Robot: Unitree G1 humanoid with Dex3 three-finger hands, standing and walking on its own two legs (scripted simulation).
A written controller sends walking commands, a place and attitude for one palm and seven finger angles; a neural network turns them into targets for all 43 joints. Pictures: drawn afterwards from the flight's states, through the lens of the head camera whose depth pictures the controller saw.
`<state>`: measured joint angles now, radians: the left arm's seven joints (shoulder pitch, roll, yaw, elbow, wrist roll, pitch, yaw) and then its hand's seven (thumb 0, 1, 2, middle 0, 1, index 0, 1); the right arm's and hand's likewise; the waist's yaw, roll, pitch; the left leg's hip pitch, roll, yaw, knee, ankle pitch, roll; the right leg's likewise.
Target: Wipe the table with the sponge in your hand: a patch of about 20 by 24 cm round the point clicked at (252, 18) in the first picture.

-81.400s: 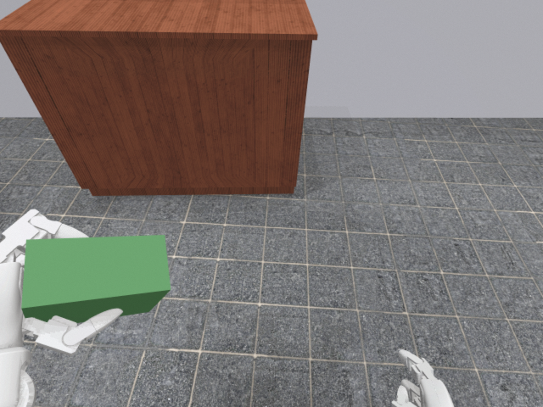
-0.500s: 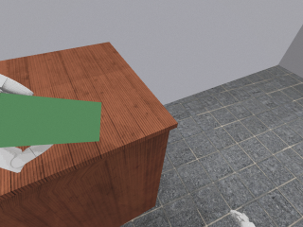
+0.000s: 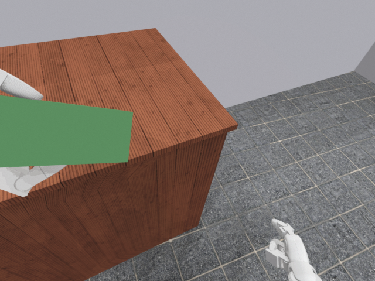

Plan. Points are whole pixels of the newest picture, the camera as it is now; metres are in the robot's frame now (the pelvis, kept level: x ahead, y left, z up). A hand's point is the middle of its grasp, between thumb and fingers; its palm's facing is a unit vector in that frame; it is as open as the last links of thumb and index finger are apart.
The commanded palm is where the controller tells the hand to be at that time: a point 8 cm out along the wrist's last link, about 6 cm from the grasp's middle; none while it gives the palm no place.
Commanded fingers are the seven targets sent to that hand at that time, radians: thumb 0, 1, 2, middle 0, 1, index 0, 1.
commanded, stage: step back with the hand held close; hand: left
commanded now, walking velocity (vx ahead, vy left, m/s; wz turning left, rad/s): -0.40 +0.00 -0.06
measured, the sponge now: (81, 129) +0.25 +0.18 +0.25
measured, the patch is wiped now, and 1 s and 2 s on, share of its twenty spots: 1.00 1.00 1.00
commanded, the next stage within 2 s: stop stepping back and stand still in 0.02 s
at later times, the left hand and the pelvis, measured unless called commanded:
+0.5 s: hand out of the picture +0.09 +0.25 +0.28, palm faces +0.50 -0.84 -0.21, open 10.4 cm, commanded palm +0.02 +0.30 +0.29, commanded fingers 0.00 0.10 1.30 -1.20 -1.60 -1.20 -1.60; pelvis -0.14 +0.02 +0.00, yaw +1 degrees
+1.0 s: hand out of the picture +0.06 +0.26 +0.28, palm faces +0.52 -0.81 -0.28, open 10.4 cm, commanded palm +0.01 +0.31 +0.29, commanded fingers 0.00 0.10 1.30 -1.20 -1.60 -1.20 -1.60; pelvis -0.15 +0.03 +0.00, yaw +0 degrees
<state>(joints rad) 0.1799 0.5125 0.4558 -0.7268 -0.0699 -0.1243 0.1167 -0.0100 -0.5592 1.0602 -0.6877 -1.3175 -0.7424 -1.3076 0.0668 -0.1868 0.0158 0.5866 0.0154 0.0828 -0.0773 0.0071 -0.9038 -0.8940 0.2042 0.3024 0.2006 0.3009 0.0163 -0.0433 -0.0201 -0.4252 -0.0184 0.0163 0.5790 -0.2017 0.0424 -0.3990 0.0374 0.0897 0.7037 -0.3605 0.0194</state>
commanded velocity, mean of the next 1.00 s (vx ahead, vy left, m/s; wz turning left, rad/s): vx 0.11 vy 0.00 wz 0.00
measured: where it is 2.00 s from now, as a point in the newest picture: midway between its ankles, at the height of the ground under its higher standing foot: outside the picture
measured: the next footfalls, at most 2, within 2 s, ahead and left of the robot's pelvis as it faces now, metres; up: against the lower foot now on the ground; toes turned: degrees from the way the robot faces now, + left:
right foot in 0.24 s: -0.10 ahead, -0.07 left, +0.00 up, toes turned -3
left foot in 0.46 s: -0.10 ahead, +0.15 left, +0.00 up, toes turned +1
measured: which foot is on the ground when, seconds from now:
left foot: down 0.00-0.24, up 0.26-0.44, down 0.46-0.68, up 0.70-0.90, down 0.92-1.00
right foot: up 0.00-0.22, down 0.24-1.00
